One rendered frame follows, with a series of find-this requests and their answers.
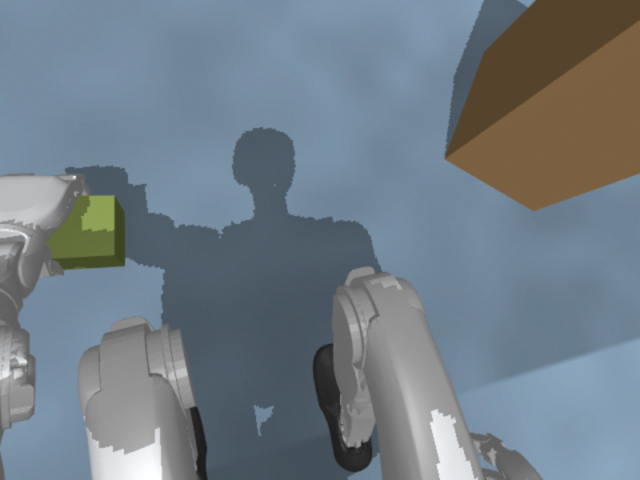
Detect right robot foot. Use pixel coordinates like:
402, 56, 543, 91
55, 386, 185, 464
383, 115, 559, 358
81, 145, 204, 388
313, 344, 372, 472

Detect left robot hand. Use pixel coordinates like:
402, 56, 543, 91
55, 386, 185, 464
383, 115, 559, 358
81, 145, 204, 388
0, 173, 92, 277

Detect left robot foot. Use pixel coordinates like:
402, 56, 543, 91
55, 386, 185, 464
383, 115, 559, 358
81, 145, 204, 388
190, 406, 208, 480

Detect left robot arm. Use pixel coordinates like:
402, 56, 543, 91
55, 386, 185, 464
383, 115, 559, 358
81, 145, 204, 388
0, 224, 48, 480

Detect right robot hand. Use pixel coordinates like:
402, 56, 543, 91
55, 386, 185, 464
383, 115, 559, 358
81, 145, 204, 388
469, 432, 543, 480

